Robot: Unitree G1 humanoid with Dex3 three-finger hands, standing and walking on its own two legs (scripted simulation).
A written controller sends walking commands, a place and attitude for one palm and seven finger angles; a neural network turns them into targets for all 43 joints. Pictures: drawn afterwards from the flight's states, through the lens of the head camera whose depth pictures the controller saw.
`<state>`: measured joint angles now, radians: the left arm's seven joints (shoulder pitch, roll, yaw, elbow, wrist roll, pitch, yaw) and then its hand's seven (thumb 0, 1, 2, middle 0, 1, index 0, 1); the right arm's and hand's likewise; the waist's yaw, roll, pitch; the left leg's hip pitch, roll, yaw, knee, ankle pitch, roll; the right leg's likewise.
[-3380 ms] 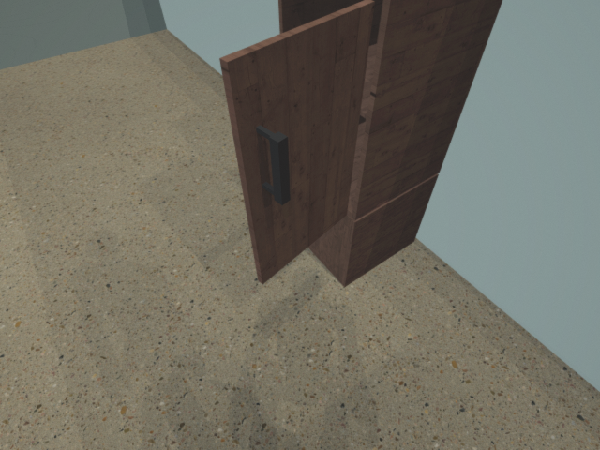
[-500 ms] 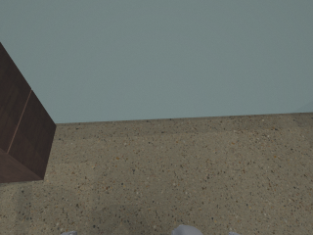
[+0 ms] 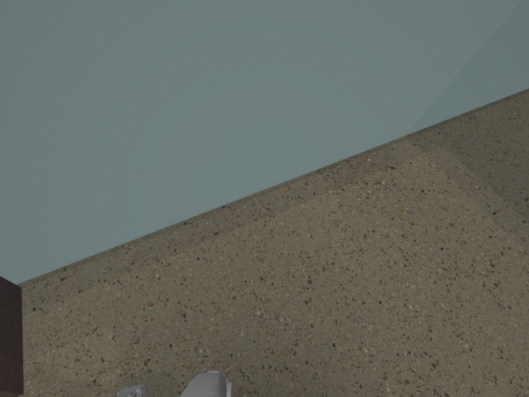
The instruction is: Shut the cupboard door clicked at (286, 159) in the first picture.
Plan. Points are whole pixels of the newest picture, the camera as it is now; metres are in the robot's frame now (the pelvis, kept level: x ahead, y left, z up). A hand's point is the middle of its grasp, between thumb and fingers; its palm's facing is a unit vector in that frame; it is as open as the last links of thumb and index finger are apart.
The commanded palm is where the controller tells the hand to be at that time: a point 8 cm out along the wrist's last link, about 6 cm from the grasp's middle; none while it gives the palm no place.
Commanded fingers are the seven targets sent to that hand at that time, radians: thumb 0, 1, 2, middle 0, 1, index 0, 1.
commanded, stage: walk around to get in front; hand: left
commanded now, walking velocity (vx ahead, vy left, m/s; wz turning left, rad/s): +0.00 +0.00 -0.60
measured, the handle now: out of the picture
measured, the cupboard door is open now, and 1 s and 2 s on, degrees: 100 100 100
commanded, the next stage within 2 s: walk to a spot facing it in 1.88 s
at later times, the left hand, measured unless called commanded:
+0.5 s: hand (181, 356) +0.20 +0.17 -0.16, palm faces -0.31 -0.92 -0.23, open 7.4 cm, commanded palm none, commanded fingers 0.00 0.90 0.90 -0.20 -0.30 -0.20 -0.30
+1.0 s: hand (221, 341) +0.23 +0.10 -0.18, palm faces -0.49 -0.85 -0.17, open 7.4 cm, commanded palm none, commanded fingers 0.00 0.90 0.90 -0.20 -0.30 -0.20 -0.30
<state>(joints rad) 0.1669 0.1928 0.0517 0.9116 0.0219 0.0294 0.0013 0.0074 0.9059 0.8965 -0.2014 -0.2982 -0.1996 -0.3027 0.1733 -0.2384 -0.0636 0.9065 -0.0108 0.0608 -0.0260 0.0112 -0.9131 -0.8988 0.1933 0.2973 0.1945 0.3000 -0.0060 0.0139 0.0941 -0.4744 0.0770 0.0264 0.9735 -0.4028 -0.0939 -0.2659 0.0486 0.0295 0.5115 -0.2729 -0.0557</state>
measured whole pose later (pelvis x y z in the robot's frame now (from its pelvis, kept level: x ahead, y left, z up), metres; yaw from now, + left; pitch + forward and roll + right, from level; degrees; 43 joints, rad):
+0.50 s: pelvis +0.03 +0.00 +0.00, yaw -19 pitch +1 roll -1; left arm 0.12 0.25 0.08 0.91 0.03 0.06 -0.04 0.01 0.91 0.90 -0.20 -0.30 -0.19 -0.30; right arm 0.26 -0.21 -0.04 0.90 -0.03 0.02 -0.03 0.01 -0.91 -0.90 0.20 0.30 0.20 0.30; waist -0.01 0.02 0.11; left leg -0.20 0.17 0.23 0.55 -0.34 -0.05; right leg -0.39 -0.03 -0.08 0.77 -0.42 0.03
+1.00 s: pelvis +0.08 -0.03 -0.01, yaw -34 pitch +2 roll -1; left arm 0.25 0.21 0.07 0.95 0.02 0.04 -0.03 0.01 0.90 0.90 -0.20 -0.30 -0.20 -0.30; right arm 0.19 -0.20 -0.03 0.86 -0.03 -0.02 -0.02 0.01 -0.91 -0.90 0.20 0.30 0.20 0.30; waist 0.02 -0.03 0.03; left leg -0.30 0.05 0.07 0.58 -0.32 -0.01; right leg -0.33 0.08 0.08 0.72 -0.45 -0.03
